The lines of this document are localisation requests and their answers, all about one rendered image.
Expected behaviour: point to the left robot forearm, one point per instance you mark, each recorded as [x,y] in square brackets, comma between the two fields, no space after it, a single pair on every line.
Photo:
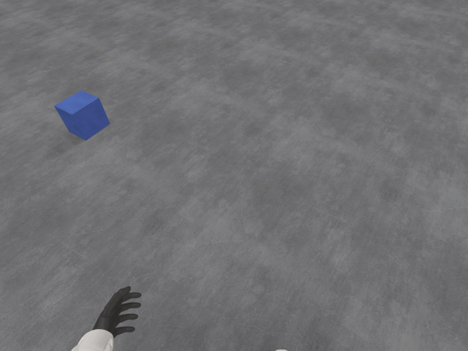
[95,340]

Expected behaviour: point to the left robot hand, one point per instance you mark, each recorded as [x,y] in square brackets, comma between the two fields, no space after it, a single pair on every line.
[110,318]

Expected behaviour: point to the carton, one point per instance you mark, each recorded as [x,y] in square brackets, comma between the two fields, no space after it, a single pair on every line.
[83,114]

